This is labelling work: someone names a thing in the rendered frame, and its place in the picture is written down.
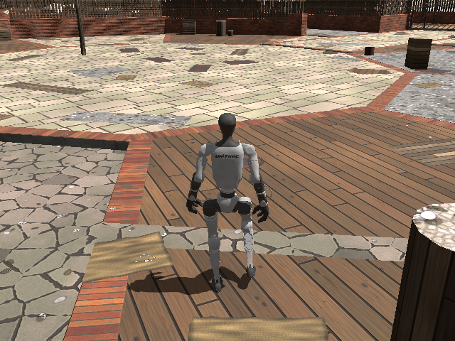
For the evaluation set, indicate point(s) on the left robot hand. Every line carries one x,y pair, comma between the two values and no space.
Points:
194,203

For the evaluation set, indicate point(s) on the robot left thigh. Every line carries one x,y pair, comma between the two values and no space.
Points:
210,211

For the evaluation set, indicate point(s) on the right robot shin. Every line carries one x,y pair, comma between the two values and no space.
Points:
249,244

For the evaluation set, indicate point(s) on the right robot forearm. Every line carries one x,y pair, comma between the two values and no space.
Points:
261,195

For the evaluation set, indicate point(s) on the right robot upper arm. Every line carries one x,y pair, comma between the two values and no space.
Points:
250,151

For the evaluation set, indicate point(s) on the left robot forearm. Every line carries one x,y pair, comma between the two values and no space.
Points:
193,189

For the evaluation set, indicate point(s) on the right robot hand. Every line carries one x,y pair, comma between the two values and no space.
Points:
264,212

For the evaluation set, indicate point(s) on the left robot upper arm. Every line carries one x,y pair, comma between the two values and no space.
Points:
204,151

